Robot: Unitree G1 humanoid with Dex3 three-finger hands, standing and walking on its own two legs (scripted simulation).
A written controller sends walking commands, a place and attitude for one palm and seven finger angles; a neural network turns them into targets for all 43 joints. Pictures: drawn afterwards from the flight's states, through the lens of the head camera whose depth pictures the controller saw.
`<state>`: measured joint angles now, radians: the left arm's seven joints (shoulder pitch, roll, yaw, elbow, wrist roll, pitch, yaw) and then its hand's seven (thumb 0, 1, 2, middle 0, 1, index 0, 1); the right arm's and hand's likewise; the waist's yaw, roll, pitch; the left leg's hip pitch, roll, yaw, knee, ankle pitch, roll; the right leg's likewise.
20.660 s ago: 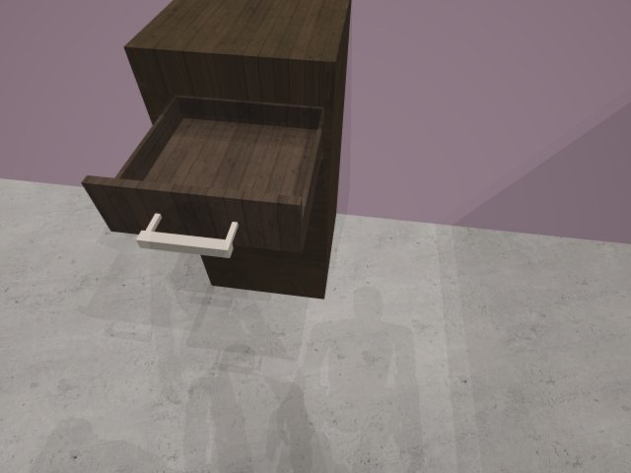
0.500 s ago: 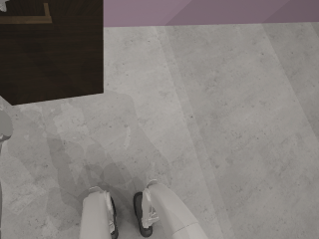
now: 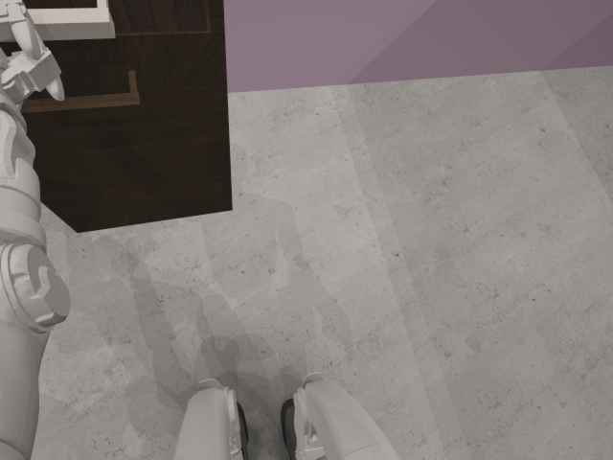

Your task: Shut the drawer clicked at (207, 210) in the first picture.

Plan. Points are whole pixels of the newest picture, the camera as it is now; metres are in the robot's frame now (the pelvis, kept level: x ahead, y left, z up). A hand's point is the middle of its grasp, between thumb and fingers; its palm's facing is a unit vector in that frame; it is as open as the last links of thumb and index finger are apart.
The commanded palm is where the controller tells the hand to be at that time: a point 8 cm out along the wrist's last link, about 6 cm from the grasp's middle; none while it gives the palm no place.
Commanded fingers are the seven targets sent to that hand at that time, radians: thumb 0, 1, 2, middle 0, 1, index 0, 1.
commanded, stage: draw the hand back to the body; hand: left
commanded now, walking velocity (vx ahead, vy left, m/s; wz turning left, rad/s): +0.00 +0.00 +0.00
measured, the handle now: (33, 9) +0.65 +0.25 +0.06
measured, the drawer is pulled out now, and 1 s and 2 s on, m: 0.00 0.00 0.00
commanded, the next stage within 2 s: step back with the hand held close in 1.40 s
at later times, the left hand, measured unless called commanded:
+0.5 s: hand out of the picture +0.42 +0.23 +0.15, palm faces +0.13 -0.99 -0.03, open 3.3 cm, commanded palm +0.38 +0.27 +0.15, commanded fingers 0.00 0.90 0.90 -1.40 -1.60 -1.40 -1.60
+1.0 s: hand out of the picture +0.24 +0.24 +0.23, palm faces +0.35 -0.90 -0.27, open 3.2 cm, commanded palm +0.19 +0.29 +0.24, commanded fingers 0.00 0.90 0.90 -1.40 -1.60 -1.40 -1.60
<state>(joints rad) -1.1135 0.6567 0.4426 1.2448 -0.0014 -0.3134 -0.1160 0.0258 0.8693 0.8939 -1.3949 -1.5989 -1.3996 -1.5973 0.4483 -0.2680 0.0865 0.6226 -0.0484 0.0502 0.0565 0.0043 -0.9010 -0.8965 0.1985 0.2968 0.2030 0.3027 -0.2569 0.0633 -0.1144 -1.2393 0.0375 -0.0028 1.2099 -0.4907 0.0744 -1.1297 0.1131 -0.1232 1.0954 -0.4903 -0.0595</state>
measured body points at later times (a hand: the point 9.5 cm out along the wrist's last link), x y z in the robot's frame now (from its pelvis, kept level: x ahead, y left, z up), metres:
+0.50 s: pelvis +0.04 +0.00 +0.06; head +0.09 +0.02 +0.51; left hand +0.40 +0.29 +0.15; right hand +0.16 -0.25 -0.04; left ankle +0.03 +0.07 -0.63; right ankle +0.00 -0.09 -0.63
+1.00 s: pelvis +0.01 +0.00 +0.11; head -0.01 -0.02 +0.56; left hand +0.22 +0.29 +0.24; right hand +0.22 -0.19 +0.03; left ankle +0.03 +0.07 -0.63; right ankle +0.00 -0.09 -0.63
